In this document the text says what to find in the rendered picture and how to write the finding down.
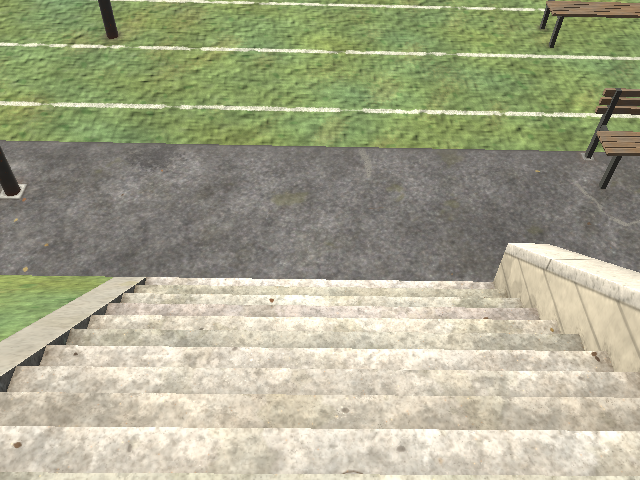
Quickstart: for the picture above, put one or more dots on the stairs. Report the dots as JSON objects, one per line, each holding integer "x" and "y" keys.
{"x": 315, "y": 379}

